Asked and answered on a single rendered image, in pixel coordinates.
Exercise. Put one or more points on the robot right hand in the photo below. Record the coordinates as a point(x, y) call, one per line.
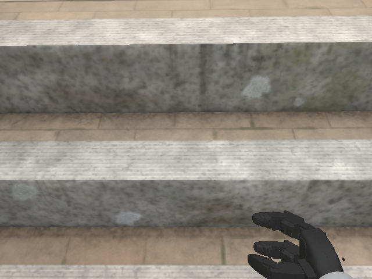
point(314, 257)

